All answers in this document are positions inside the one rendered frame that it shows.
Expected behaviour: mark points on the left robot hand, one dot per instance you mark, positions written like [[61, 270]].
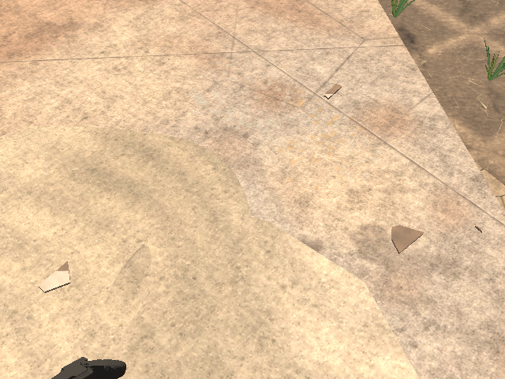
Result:
[[95, 369]]

